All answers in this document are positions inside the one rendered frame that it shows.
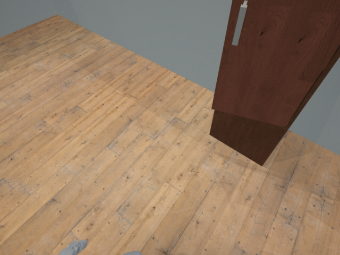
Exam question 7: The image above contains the handle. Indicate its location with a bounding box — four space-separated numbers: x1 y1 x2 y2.
232 0 248 46

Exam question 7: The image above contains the left robot hand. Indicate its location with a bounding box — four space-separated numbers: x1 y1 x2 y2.
58 240 88 255

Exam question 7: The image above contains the cupboard door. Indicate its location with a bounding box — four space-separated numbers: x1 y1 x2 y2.
211 0 340 127

